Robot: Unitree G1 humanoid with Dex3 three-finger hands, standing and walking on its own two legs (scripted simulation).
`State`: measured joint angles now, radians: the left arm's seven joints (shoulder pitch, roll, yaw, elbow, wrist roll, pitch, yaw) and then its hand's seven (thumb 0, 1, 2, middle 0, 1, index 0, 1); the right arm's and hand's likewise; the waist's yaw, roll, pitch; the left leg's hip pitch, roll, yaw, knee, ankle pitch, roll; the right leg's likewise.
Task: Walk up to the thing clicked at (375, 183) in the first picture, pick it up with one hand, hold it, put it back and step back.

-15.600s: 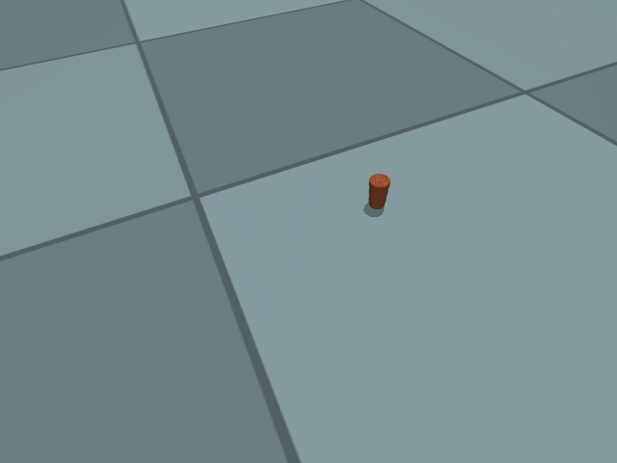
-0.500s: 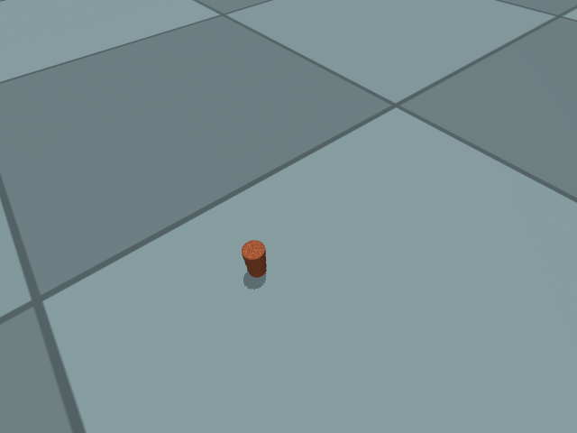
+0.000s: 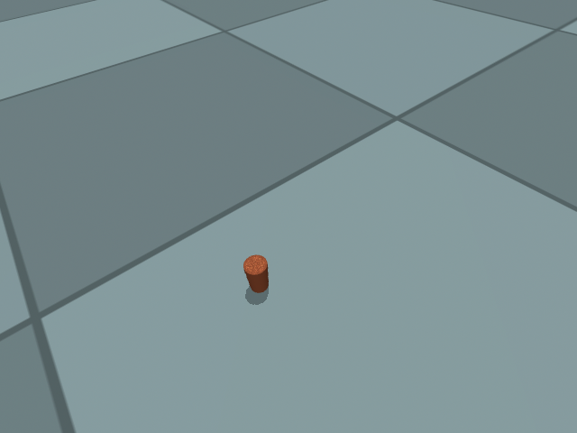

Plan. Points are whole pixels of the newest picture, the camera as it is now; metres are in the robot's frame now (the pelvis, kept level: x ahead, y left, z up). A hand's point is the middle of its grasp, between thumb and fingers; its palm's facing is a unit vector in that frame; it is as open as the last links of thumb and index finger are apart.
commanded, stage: walk up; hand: left
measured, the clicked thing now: (257, 275) +0.83 +0.19 -0.70
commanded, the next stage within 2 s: none
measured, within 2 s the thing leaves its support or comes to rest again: neither
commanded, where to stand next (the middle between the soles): +0.47 +0.03 m, yaw -7 degrees
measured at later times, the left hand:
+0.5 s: hand (147, 374) +0.26 +0.29 -0.15, palm faces -0.17 -0.91 -0.37, open 7.4 cm
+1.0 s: hand (159, 307) +0.40 +0.30 -0.16, palm faces -0.13 -0.92 -0.37, open 7.4 cm
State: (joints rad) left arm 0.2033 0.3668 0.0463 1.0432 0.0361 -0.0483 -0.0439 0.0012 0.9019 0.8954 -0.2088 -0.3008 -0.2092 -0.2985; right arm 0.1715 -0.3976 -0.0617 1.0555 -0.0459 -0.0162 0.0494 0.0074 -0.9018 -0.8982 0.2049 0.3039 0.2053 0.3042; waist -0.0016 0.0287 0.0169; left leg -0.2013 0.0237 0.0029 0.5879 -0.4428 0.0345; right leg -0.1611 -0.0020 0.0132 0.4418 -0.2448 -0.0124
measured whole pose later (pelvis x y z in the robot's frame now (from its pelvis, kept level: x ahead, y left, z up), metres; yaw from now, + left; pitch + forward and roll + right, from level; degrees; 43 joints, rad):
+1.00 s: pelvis +0.32 +0.03 -0.02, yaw -6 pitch -2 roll -1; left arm 0.32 0.41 0.04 0.83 0.01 -0.04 -0.03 0.00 0.90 0.90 -0.21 -0.30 -0.21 -0.30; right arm 0.30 -0.41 -0.08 0.88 -0.04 -0.04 0.04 0.01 -0.90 -0.90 0.20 0.30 0.20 0.30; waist 0.02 0.00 0.10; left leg -0.36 0.06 0.02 0.59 -0.18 -0.01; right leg -0.21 0.00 -0.01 0.63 -0.38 -0.01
